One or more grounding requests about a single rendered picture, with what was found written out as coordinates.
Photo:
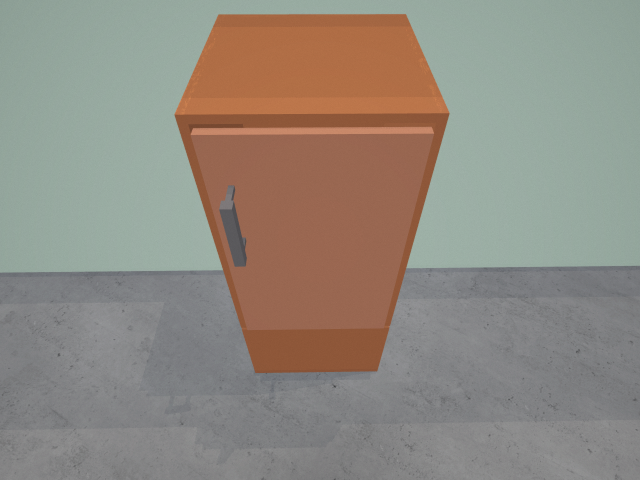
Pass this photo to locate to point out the handle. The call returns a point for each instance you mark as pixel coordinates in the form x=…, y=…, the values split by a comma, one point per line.
x=230, y=221

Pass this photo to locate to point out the cupboard door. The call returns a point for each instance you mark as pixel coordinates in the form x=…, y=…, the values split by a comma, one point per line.
x=326, y=213

